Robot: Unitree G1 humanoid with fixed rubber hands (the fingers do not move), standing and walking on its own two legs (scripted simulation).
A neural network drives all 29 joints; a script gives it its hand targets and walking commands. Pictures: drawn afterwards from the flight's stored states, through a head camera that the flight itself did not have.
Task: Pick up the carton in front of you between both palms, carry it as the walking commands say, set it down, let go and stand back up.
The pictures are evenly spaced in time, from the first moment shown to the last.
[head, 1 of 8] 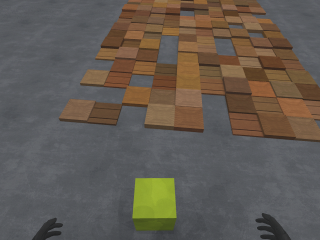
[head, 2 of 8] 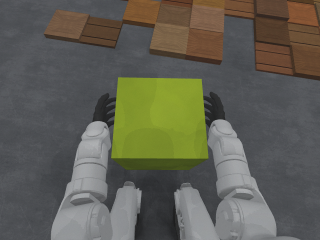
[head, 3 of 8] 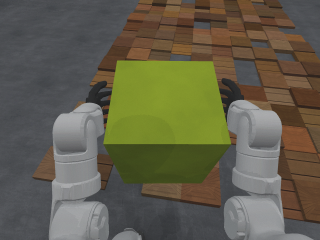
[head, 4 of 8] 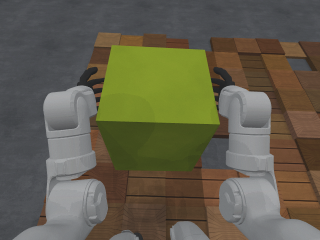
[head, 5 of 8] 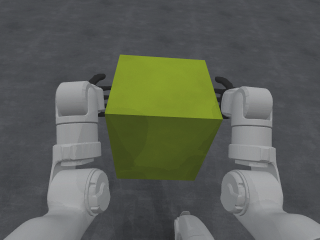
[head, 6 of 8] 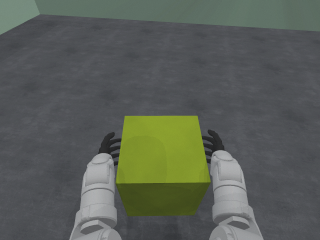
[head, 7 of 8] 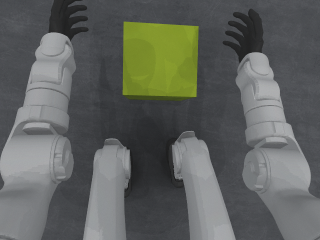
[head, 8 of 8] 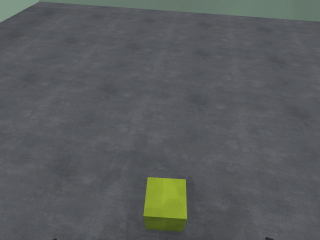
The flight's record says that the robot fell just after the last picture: no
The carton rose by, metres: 0.80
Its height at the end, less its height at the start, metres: +0.00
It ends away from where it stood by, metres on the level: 5.95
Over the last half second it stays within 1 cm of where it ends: yes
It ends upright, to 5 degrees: yes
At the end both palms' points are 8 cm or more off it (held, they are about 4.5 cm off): yes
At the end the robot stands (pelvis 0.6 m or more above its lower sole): yes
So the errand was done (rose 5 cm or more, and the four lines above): yes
